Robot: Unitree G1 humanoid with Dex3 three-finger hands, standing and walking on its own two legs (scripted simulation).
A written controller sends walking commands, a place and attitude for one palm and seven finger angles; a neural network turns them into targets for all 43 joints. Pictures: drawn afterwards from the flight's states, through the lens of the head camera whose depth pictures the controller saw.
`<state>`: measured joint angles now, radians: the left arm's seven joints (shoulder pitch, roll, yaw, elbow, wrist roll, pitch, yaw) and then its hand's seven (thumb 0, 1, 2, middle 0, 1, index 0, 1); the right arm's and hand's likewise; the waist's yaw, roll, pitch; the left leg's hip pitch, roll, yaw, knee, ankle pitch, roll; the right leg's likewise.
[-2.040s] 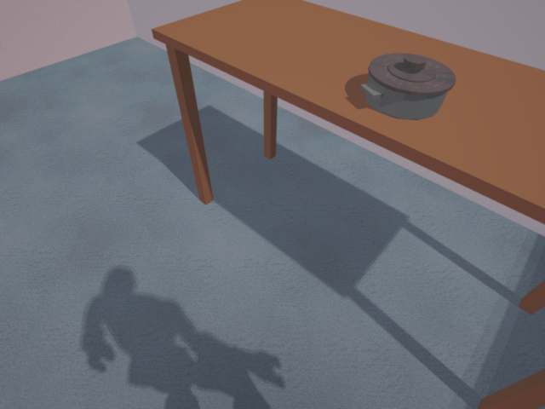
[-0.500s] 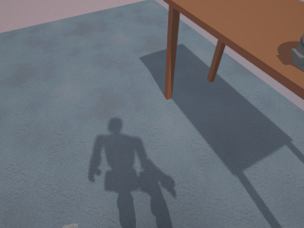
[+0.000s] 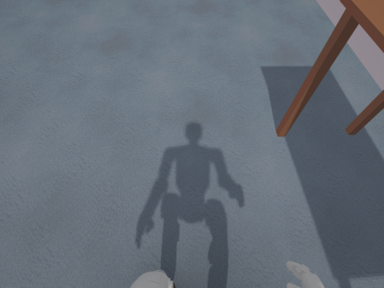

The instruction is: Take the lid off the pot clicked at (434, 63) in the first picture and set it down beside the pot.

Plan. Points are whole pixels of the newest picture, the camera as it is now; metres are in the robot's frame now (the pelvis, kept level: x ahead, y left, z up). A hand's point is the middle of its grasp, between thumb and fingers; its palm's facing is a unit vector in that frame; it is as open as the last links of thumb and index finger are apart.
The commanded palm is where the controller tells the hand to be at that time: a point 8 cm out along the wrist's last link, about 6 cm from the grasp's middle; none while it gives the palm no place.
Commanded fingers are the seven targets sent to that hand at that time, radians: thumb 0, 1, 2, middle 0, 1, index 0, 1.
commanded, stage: turn to face it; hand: left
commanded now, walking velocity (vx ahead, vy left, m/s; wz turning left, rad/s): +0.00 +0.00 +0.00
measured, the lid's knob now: out of the picture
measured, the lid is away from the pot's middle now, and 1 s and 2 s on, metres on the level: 0.00 0.00 0.00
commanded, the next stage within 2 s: none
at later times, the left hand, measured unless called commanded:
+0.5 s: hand (121, 275) +0.14 +0.17 -0.15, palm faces -0.12 -0.96 -0.23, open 7.4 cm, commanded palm none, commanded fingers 0.00 0.90 0.90 -0.20 -0.30 -0.20 -0.30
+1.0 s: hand (122, 222) +0.26 +0.20 -0.15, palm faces -0.39 -0.90 -0.22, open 7.4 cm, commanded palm none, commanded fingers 0.00 0.90 0.90 -0.20 -0.30 -0.20 -0.30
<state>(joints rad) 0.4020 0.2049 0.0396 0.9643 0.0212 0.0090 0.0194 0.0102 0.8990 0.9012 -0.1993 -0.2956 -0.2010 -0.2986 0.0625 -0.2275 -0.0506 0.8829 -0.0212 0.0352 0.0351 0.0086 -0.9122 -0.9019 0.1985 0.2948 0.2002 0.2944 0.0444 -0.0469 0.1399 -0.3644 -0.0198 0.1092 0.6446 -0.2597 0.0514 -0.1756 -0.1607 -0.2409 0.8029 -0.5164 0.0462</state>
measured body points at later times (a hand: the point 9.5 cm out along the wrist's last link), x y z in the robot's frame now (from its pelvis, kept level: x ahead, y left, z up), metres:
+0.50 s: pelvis +0.07 -0.01 +0.01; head +0.10 -0.03 +0.45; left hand +0.15 +0.23 -0.14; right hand +0.08 -0.26 -0.15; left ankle +0.03 +0.08 -0.71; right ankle +0.07 -0.11 -0.72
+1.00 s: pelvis +0.09 +0.04 +0.02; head +0.13 +0.06 +0.47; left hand +0.28 +0.25 -0.13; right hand +0.06 -0.22 -0.10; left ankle +0.13 +0.14 -0.72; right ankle +0.03 -0.08 -0.65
